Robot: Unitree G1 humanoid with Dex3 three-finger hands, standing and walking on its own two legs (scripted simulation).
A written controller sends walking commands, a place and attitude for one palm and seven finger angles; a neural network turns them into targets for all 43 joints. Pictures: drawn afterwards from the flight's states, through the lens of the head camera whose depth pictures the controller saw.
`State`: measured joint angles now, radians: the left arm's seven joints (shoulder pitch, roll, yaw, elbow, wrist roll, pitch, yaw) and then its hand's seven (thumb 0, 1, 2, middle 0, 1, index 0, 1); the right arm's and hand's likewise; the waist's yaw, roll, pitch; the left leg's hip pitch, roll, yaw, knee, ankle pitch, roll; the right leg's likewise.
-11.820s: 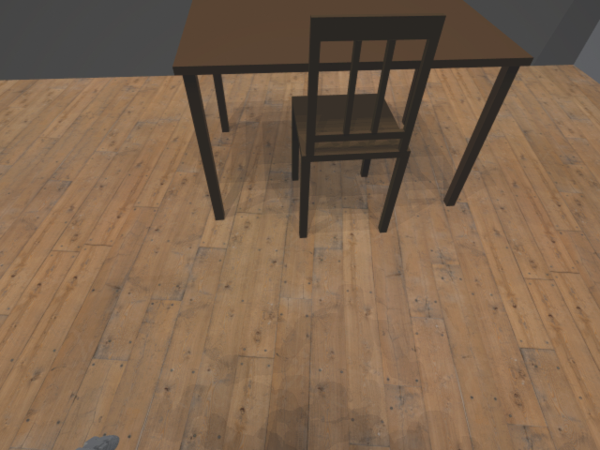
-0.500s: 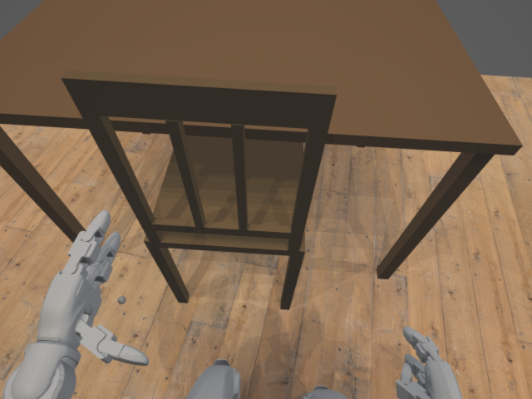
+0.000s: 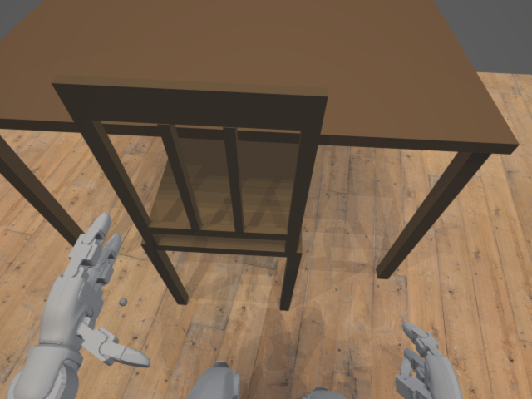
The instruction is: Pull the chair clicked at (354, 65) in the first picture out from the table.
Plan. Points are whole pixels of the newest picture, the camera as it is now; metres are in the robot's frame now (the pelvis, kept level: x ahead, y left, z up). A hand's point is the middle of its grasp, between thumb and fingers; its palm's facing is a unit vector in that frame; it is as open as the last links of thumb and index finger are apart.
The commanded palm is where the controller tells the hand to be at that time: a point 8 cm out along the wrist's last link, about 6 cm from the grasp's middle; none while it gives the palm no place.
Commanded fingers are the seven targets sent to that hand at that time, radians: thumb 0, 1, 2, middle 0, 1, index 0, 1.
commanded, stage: aim the fingers beside a spindle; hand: left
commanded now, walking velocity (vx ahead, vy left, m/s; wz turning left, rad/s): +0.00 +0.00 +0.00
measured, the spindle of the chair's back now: (183, 183) +0.48 +0.18 +0.00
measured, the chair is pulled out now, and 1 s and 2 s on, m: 0.00 0.00 0.00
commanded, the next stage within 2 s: none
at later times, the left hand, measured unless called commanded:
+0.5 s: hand (144, 283) +0.27 +0.19 +0.03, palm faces -0.02 -1.00 -0.06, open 16.9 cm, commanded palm +0.25 +0.24 +0.02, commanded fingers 0.00 -0.50 0.30 -0.06 -0.08 -0.06 -0.08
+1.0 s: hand (170, 264) +0.31 +0.17 +0.01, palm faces -0.04 -1.00 -0.04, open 16.9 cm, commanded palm +0.29 +0.22 +0.00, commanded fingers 0.00 -0.50 0.30 -0.06 -0.08 -0.06 -0.08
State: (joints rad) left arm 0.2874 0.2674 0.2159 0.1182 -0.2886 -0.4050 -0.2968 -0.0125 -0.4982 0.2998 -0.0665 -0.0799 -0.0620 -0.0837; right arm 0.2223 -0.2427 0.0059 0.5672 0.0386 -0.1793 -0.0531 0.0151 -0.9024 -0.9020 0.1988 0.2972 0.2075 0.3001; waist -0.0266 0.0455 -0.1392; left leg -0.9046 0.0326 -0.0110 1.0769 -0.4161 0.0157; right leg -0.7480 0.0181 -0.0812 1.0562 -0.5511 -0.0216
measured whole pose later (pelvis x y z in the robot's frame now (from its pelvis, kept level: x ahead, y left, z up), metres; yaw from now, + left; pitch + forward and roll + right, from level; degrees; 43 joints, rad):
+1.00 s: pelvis +0.00 +0.00 -0.02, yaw -1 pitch +19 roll -2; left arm 0.00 0.23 0.16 0.33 -0.22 -0.43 -0.20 -0.01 -0.50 0.30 -0.07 -0.08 -0.06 -0.08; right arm 0.22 -0.25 0.01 0.57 0.02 -0.10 -0.02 0.01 -0.90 -0.90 0.20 0.30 0.21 0.30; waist -0.05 0.04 -0.15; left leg -1.06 0.04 0.00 1.18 -0.45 0.01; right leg -0.91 0.02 -0.07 1.18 -0.60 -0.02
